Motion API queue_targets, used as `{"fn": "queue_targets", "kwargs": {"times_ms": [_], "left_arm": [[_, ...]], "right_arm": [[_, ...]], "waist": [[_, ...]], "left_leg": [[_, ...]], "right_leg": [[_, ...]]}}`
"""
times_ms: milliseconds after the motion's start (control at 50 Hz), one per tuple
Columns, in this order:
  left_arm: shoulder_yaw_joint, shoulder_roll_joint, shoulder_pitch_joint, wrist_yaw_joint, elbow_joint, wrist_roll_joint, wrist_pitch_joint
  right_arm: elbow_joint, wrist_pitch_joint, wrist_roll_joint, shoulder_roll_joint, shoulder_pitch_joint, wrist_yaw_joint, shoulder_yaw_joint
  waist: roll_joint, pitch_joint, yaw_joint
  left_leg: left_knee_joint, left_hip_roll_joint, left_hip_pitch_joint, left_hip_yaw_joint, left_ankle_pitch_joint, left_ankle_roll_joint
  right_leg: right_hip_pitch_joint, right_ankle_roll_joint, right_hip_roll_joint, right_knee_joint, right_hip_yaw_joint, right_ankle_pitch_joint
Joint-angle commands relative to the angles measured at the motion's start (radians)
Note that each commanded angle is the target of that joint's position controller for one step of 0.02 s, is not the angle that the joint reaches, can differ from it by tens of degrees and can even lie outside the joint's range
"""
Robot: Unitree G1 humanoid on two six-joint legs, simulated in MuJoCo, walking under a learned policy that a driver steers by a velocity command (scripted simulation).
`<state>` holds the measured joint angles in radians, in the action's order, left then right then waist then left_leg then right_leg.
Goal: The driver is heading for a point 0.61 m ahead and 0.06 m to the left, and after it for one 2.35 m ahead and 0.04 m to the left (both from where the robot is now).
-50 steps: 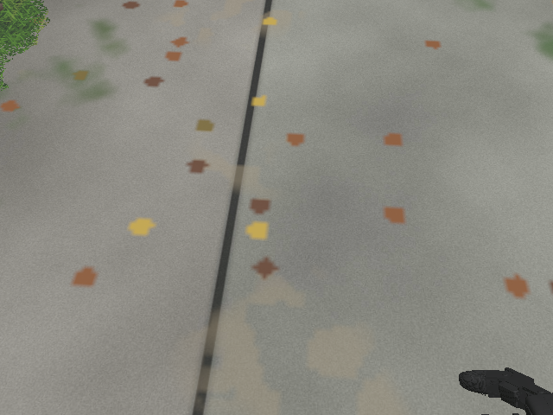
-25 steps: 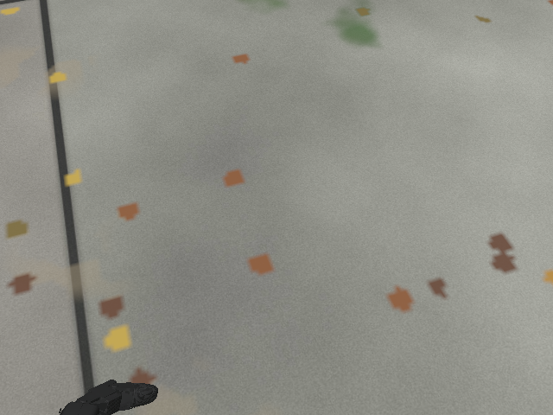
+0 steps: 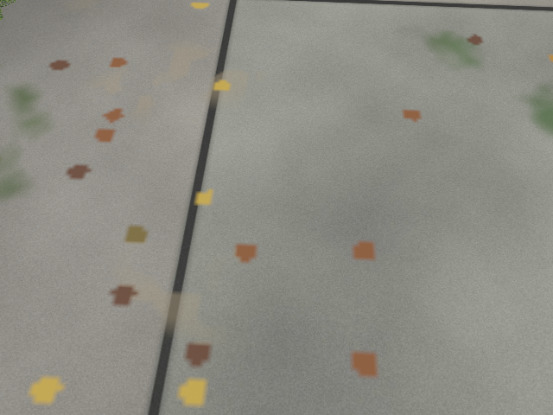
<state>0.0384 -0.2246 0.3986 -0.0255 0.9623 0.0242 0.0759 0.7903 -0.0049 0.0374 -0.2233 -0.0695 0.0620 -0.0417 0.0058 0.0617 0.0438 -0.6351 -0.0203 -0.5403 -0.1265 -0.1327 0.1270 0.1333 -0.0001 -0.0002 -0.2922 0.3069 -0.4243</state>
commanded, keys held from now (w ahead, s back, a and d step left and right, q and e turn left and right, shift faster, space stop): w+q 0.38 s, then w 0.26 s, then w+e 0.36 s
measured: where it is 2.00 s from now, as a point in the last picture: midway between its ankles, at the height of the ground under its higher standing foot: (272, 200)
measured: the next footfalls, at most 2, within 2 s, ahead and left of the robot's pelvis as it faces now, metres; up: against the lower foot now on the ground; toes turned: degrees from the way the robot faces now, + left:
left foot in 0.04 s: +0.18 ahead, +0.07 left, +0.00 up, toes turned +6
right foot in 0.58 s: +0.51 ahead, -0.03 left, +0.00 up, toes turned +18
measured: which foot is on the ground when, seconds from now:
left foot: up 0.00-0.02, down 0.04-0.60, up 0.62-1.00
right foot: down 0.00-0.02, up 0.04-0.56, down 0.58-1.00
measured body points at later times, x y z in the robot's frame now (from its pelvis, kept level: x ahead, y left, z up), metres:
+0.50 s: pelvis +0.27 +0.03 +0.01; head +0.30 +0.04 +0.46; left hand +0.42 +0.30 -0.09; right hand +0.32 -0.26 -0.11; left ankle +0.14 +0.07 -0.72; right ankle +0.46 -0.07 -0.69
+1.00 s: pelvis +0.53 +0.08 +0.02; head +0.56 +0.08 +0.47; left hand +0.42 +0.32 -0.12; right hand +0.79 -0.09 -0.08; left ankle +0.64 +0.23 -0.70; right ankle +0.48 -0.04 -0.72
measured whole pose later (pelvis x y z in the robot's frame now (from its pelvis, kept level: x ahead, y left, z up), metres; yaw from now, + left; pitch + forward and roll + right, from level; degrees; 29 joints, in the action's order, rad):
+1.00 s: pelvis +0.53 +0.08 +0.02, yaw +12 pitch +1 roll -1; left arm 0.05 -0.23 0.46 0.01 0.93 0.01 0.06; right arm 0.75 -0.05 0.03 -0.23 -0.04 0.03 0.00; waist 0.03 0.03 0.09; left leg -0.60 -0.05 -0.54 0.02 -0.10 -0.03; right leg -0.04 0.06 -0.09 -0.29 -0.08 -0.27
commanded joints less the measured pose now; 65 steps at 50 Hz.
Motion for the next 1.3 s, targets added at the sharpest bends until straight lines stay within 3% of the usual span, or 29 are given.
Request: {"fn": "queue_targets", "kwargs": {"times_ms": [20, 40, 60, 80, 100, 140, 180, 240, 460, 520, 560, 580, 600, 620, 640, 660, 680, 760, 860, 960, 1040, 1060, 1080, 1100, 1120, 1140, 1160, 1220, 1300], "left_arm": [[0.045, -0.206, -0.007, -0.009, -0.046, 0.002, -0.016], [0.043, -0.202, -0.025, -0.004, -0.065, 0.0, -0.018], [0.018, -0.081, 0.018, 0.016, -0.135, -0.017, -0.011], [0.031, -0.148, -0.095, 0.022, -0.176, -0.008, 0.002], [0.026, -0.139, -0.167, 0.027, -0.202, -0.012, 0.015], [0.023, -0.129, -0.145, 0.024, -0.184, -0.007, 0.023], [0.02, -0.116, -0.096, 0.025, -0.178, 0.022, -0.017], [0.017, -0.101, -0.14, 0.034, -0.197, 0.025, -0.046], [0.0, -0.101, -0.479, 0.053, -0.321, 0.008, -0.029], [0.006, -0.125, -0.406, 0.051, -0.31, 0.007, -0.017], [0.027, -0.164, -0.198, 0.034, -0.243, 0.006, -0.004], [0.041, -0.205, -0.054, 0.021, -0.215, 0.018, 0.008], [0.067, -0.315, 0.054, 0.012, -0.211, 0.039, 0.007], [0.068, -0.291, 0.025, 0.024, -0.189, 0.016, -0.01], [0.052, -0.213, -0.071, 0.029, -0.207, 0.0, -0.015], [0.037, -0.153, -0.127, 0.035, -0.21, -0.004, -0.013], [0.029, -0.13, -0.145, 0.035, -0.199, -0.001, -0.009], [0.026, -0.132, -0.079, 0.043, -0.139, -0.021, 0.013], [0.039, -0.156, -0.006, 0.036, -0.099, -0.025, 0.004], [0.051, -0.18, 0.059, 0.034, -0.082, -0.017, -0.004], [0.064, -0.207, 0.005, 0.026, -0.103, -0.014, -0.012], [0.06, -0.185, 0.004, 0.03, -0.108, -0.02, -0.008], [0.043, -0.122, -0.014, 0.033, -0.15, -0.028, 0.0], [0.034, -0.069, 0.077, 0.03, -0.181, -0.048, -0.007], [0.047, -0.146, 0.075, 0.023, -0.144, -0.017, -0.028], [0.051, -0.147, 0.023, 0.034, -0.14, -0.008, -0.034], [0.048, -0.12, -0.008, 0.043, -0.144, -0.007, -0.037], [0.048, -0.102, -0.034, 0.065, -0.156, 0.011, -0.066], [0.043, -0.094, -0.157, 0.083, -0.203, 0.013, -0.08]], "right_arm": [[0.0, -0.016, 0.004, -0.109, -0.201, -0.016, -0.042], [0.046, -0.023, 0.016, -0.169, -0.359, -0.03, -0.068], [0.04, -0.019, 0.015, -0.3, -0.366, -0.045, -0.103], [0.025, -0.008, -0.022, -0.312, -0.369, -0.043, -0.105], [0.033, -0.004, -0.028, -0.289, -0.322, -0.053, -0.099], [0.033, -0.014, -0.031, -0.191, -0.234, -0.061, -0.073], [0.023, -0.031, -0.04, -0.16, -0.196, -0.061, -0.059], [0.033, -0.053, -0.039, -0.187, -0.231, -0.056, -0.064], [0.063, -0.052, -0.025, -0.186, -0.417, -0.069, -0.058], [0.062, -0.059, -0.021, -0.204, -0.383, -0.079, -0.057], [0.064, -0.065, -0.02, -0.222, -0.348, -0.075, -0.058], [0.056, -0.07, -0.024, -0.196, -0.347, -0.069, -0.049], [0.031, -0.072, -0.058, -0.105, -0.455, -0.064, -0.029], [0.046, -0.07, -0.037, -0.142, -0.478, -0.066, -0.032], [0.049, -0.062, -0.016, -0.166, -0.408, -0.067, -0.036], [0.034, -0.064, -0.008, -0.159, -0.325, -0.057, -0.031], [0.018, -0.063, -0.005, -0.145, -0.287, -0.049, -0.028], [0.01, -0.043, 0.017, -0.11, -0.272, -0.033, -0.013], [-0.065, -0.043, 0.005, -0.08, -0.047, -0.028, 0.013], [-0.109, -0.052, -0.012, -0.09, 0.084, -0.037, 0.021], [-0.083, -0.075, -0.013, -0.131, -0.047, -0.054, 0.003], [-0.051, -0.089, 0.0, -0.173, -0.159, -0.067, -0.013], [-0.045, -0.096, 0.024, -0.256, -0.323, -0.083, -0.033], [-0.041, -0.076, 0.021, -0.332, -0.317, -0.084, -0.054], [-0.051, -0.064, 0.008, -0.241, -0.262, -0.081, -0.041], [-0.065, -0.065, 0.0, -0.158, -0.199, -0.077, -0.02], [-0.062, -0.07, -0.002, -0.126, -0.169, -0.073, -0.011], [-0.035, -0.094, -0.012, -0.115, -0.19, -0.075, -0.009], [-0.001, -0.108, -0.022, -0.126, -0.244, -0.072, -0.019]], "waist": [[-0.09, -0.116, -0.129], [-0.021, -0.202, -0.207], [0.224, -0.288, -0.147], [0.125, -0.345, -0.173], [0.054, -0.205, -0.154], [-0.042, -0.059, -0.068], [-0.008, -0.066, -0.019], [-0.004, -0.058, -0.017], [0.064, -0.015, -0.148], [0.08, -0.018, -0.098], [0.05, -0.106, 0.002], [0.003, -0.203, 0.066], [-0.2, -0.358, 0.047], [-0.245, -0.341, 0.016], [-0.102, -0.166, -0.015], [-0.024, -0.083, -0.017], [-0.042, -0.042, -0.035], [-0.095, -0.056, -0.069], [-0.086, -0.004, -0.027], [-0.085, -0.027, 0.016], [-0.078, -0.069, -0.066], [-0.016, -0.136, -0.11], [0.116, -0.282, -0.178], [0.321, -0.32, -0.12], [0.166, -0.212, -0.092], [0.068, -0.111, -0.078], [0.056, -0.064, -0.063], [0.119, -0.054, -0.038], [0.079, -0.039, -0.043]], "left_leg": [[0.057, 0.113, 0.254, -0.038, -0.126, 0.079], [0.141, 0.065, 0.494, 0.074, -0.136, 0.126], [0.189, -0.248, 0.814, 0.583, -0.163, 0.275], [0.339, -0.322, 0.848, 0.891, -0.115, 0.324], [0.354, -0.305, 0.759, 0.718, -0.053, 0.29], [0.376, -0.213, 0.517, 0.529, 0.14, 0.201], [0.399, -0.158, 0.401, 0.441, 0.264, 0.183], [0.422, -0.1, 0.362, 0.386, 0.273, 0.17], [0.37, -0.101, 0.56, 0.43, 0.349, 0.098], [0.324, -0.132, 0.557, 0.439, 0.463, 0.055], [0.101, -0.083, 0.538, 0.388, 0.669, 0.02], [-0.116, -0.032, 0.427, 0.349, 0.529, 0.001], [-0.467, 0.106, 0.154, 0.253, 0.068, -0.048], [-0.597, 0.157, -0.004, 0.248, -0.379, -0.046], [-0.649, 0.089, -0.057, 0.272, -0.301, -0.04], [-0.604, 0.055, -0.051, 0.262, -0.233, -0.042], [-0.548, 0.02, -0.04, 0.24, -0.202, -0.044], [-0.43, -0.023, 0.005, 0.164, -0.165, -0.095], [-0.146, -0.039, -0.034, 0.118, -0.013, -0.157], [0.02, 0.0, 0.043, 0.114, 0.06, -0.163], [0.167, 0.031, 0.293, 0.127, -0.016, -0.123], [0.215, -0.013, 0.47, 0.172, -0.032, -0.094], [0.26, -0.255, 0.679, 0.406, -0.224, -0.038], [0.391, -0.437, 0.792, 0.786, -0.379, 0.051], [0.396, -0.416, 0.684, 0.787, -0.47, 0.064], [0.407, -0.36, 0.579, 0.644, -0.404, 0.045], [0.431, -0.314, 0.505, 0.51, -0.243, 0.029], [0.454, -0.247, 0.444, 0.301, 0.034, 0.004], [0.479, -0.247, 0.487, 0.169, 0.194, 0.022]], "right_leg": [[-0.047, 0.103, 0.271, -0.385, -0.042, 1.174], [-0.213, 0.07, 0.243, -0.66, -0.033, 0.942], [-0.661, 0.006, 0.066, -1.055, -0.046, 0.104], [-0.819, -0.006, -0.033, -1.196, -0.288, -0.097], [-0.899, 0.008, 0.04, -1.163, -0.345, 0.002], [-0.804, 0.009, 0.105, -0.976, -0.341, 0.095], [-0.687, -0.016, 0.117, -0.897, -0.343, 0.101], [-0.699, -0.048, 0.116, -0.781, -0.316, 0.15], [-0.79, -0.031, 0.049, -0.345, -0.296, 0.406], [-0.623, 0.022, 0.021, -0.251, -0.297, 0.346], [-0.362, 0.064, -0.033, -0.173, -0.268, 0.296], [-0.143, 0.103, 0.069, -0.155, -0.369, 0.255], [0.141, 0.217, 0.344, -0.116, -0.798, 0.108], [0.112, 0.268, 0.421, 0.026, -1.079, 0.059], [-0.04, 0.26, 0.386, 0.036, -0.961, -0.025], [-0.155, 0.244, 0.33, 0.054, -0.829, 0.031], [-0.219, 0.222, 0.276, 0.075, -0.726, 0.131], [-0.271, 0.23, 0.188, 0.097, -0.583, 0.461], [-0.3, 0.23, 0.14, 0.141, -0.527, 0.448], [-0.255, 0.203, 0.147, 0.058, -0.552, 0.553], [-0.287, 0.155, 0.142, -0.101, -0.605, 0.577], [-0.345, 0.131, 0.079, -0.265, -0.565, 0.553], [-0.463, 0.104, 0.006, -0.545, -0.475, 0.336], [-0.738, 0.086, -0.118, -0.752, -0.366, -0.137], [-0.802, 0.095, -0.03, -0.865, -0.386, -0.098], [-0.798, 0.094, 0.005, -0.871, -0.396, -0.004], [-0.773, 0.081, 0.033, -0.848, -0.388, 0.056], [-0.735, 0.051, 0.059, -0.833, -0.36, 0.128], [-0.84, 0.025, 0.077, -0.805, -0.349, 0.235]]}}
Keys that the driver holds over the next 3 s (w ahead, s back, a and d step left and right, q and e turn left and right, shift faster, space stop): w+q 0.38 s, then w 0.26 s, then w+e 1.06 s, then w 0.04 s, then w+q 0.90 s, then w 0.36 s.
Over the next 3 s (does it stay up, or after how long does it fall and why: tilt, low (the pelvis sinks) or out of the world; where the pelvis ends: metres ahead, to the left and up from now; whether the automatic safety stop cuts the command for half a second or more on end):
stays up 1.58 0.01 0.02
